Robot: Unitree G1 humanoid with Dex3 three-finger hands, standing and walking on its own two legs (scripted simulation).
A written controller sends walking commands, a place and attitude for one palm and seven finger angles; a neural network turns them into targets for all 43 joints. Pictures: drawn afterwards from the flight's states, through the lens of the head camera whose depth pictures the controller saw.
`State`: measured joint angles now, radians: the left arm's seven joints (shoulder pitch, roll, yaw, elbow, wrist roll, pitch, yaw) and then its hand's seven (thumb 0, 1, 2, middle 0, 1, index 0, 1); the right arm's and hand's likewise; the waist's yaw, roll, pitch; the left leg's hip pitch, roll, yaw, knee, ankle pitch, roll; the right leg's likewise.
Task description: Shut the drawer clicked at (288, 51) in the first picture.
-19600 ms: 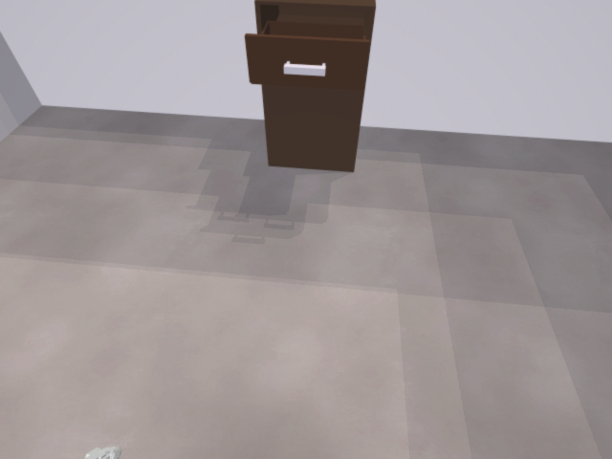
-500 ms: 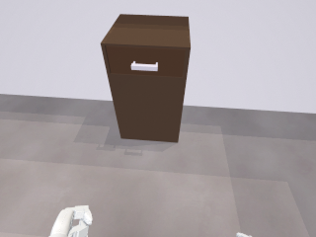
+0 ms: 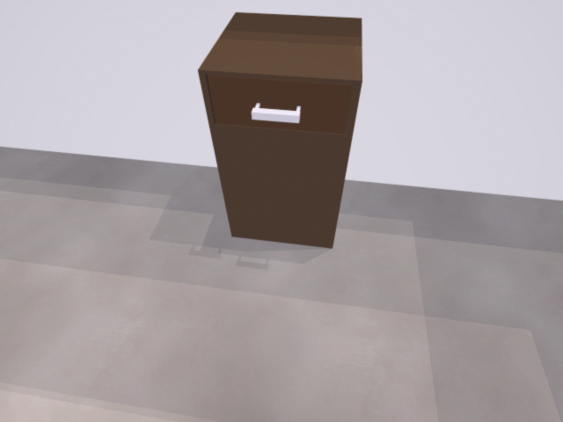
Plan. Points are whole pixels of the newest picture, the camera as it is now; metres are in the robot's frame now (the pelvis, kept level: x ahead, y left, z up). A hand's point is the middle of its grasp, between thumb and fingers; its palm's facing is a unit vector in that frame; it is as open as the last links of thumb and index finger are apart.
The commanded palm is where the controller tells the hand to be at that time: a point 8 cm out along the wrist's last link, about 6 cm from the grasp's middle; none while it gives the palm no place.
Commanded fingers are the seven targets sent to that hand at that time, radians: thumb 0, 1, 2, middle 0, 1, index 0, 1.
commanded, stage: let the arm hang, fingers relaxed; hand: left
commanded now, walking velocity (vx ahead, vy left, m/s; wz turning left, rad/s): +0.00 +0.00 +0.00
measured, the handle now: (277, 111) +0.93 +0.07 -0.08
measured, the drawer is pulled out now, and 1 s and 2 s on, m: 0.00 0.00 0.00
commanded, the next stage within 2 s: look to check the result in 0.40 s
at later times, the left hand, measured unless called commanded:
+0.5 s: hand out of the picture +0.05 +0.18 -0.17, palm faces +0.01 -0.98 -0.21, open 7.3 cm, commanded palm none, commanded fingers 0.00 0.90 0.90 -0.20 -0.30 -0.20 -0.30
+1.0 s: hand out of the picture +0.08 +0.19 -0.17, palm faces +0.00 -0.97 -0.25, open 7.4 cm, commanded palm none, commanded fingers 0.00 0.90 0.90 -0.20 -0.30 -0.20 -0.30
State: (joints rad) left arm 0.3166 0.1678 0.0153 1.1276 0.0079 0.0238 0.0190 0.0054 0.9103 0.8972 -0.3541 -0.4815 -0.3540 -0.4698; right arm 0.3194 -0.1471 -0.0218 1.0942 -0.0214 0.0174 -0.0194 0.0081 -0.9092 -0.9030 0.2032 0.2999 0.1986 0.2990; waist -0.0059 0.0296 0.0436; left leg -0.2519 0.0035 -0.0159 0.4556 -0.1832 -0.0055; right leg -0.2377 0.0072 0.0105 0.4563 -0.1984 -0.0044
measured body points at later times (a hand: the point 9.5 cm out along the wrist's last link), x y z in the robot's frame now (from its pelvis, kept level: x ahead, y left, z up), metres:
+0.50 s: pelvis +0.02 +0.00 +0.00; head +0.04 -0.01 +0.45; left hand +0.05 +0.23 -0.15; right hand +0.01 -0.22 -0.16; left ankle +0.04 +0.12 -0.74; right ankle +0.03 -0.12 -0.74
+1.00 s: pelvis +0.03 +0.00 +0.00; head +0.05 -0.01 +0.45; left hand +0.08 +0.25 -0.15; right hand +0.05 -0.25 -0.16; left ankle +0.04 +0.12 -0.74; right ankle +0.03 -0.12 -0.74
